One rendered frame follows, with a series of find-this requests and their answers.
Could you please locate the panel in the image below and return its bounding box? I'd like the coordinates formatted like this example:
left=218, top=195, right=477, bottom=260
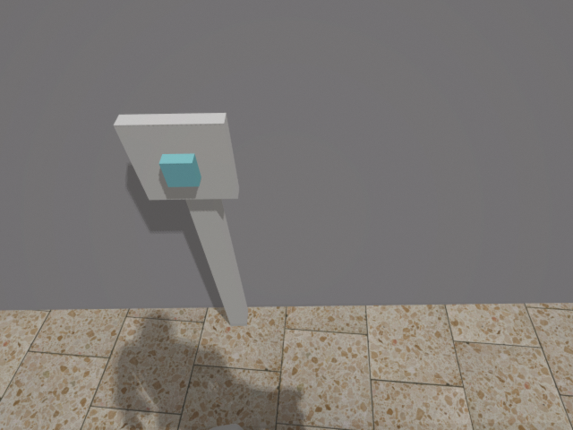
left=114, top=113, right=248, bottom=326

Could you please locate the button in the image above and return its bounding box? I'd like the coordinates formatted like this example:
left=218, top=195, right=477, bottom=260
left=159, top=154, right=201, bottom=187

